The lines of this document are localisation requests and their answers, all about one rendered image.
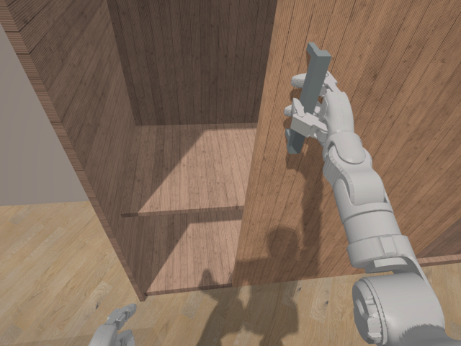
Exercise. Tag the robot right hand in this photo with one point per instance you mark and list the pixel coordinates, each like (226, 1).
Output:
(334, 115)

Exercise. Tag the robot left hand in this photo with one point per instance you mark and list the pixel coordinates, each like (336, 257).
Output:
(106, 335)

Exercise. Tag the wardrobe door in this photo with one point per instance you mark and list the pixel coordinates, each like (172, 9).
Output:
(399, 63)
(448, 243)

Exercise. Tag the right robot forearm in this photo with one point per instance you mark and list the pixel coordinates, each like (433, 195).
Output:
(375, 241)

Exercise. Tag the right robot upper arm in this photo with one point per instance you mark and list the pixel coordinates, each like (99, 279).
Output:
(398, 310)

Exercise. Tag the handle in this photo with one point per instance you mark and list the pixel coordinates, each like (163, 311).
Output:
(313, 83)

